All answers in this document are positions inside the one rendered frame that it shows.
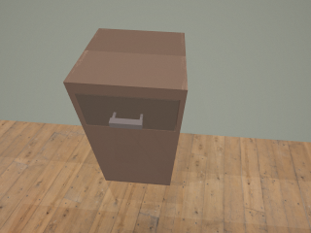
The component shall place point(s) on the handle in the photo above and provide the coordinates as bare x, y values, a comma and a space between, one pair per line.
126, 123

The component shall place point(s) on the cabinet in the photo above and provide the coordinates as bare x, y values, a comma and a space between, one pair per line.
132, 63

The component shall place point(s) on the drawer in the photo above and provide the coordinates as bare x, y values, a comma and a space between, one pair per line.
158, 114

